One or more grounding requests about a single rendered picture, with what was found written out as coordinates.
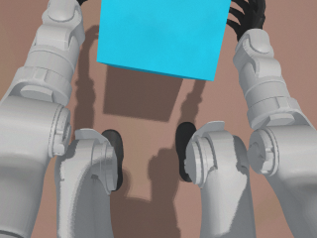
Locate robot right upper arm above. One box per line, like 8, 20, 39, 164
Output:
247, 124, 317, 238

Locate carton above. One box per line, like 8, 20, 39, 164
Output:
96, 0, 231, 81

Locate robot left thigh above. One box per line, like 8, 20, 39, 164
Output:
55, 138, 118, 238

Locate right robot forearm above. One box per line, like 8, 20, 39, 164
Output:
233, 28, 317, 132

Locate robot right thigh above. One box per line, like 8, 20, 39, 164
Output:
187, 130, 257, 238

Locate right robot hand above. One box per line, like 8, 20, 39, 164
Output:
226, 0, 266, 41

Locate left robot forearm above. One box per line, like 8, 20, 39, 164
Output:
0, 0, 85, 107

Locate robot left upper arm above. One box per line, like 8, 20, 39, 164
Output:
0, 95, 72, 238

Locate robot thigh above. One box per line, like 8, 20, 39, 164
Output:
55, 138, 118, 238
187, 130, 257, 238

